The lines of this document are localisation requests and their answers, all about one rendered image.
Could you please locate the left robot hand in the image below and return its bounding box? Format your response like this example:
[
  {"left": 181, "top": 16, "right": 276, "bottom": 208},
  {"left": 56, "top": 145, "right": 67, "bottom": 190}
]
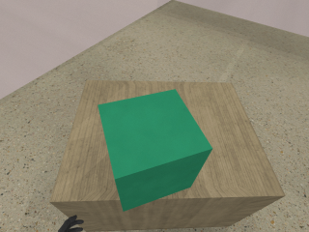
[{"left": 58, "top": 215, "right": 84, "bottom": 232}]

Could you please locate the carton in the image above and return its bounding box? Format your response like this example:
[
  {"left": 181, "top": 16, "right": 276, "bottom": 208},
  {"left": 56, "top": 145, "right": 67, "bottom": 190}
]
[{"left": 98, "top": 89, "right": 212, "bottom": 212}]

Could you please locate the pedestal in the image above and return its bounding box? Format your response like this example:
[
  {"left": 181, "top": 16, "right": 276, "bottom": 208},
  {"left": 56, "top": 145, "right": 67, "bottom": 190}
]
[{"left": 49, "top": 80, "right": 286, "bottom": 232}]

